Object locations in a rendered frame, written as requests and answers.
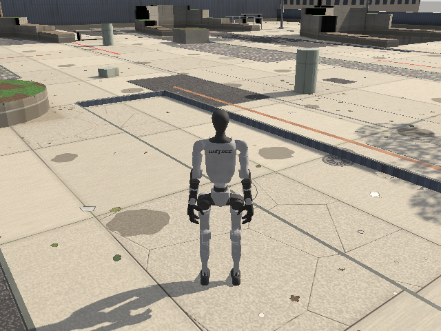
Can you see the robot left upper arm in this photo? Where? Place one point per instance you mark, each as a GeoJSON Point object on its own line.
{"type": "Point", "coordinates": [197, 158]}

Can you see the robot right forearm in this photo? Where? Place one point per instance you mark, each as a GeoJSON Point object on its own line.
{"type": "Point", "coordinates": [247, 190]}

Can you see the robot left thigh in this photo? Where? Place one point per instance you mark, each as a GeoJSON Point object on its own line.
{"type": "Point", "coordinates": [204, 201]}

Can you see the right robot hand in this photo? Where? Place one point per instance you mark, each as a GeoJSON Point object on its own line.
{"type": "Point", "coordinates": [250, 212]}

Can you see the robot left forearm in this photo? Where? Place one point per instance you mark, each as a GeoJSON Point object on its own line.
{"type": "Point", "coordinates": [193, 190]}

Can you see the robot left foot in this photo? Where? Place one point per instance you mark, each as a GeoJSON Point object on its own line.
{"type": "Point", "coordinates": [205, 279]}

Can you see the robot right upper arm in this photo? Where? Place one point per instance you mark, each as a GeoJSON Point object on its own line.
{"type": "Point", "coordinates": [243, 158]}

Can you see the left robot hand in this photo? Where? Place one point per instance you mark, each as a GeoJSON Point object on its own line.
{"type": "Point", "coordinates": [190, 212]}

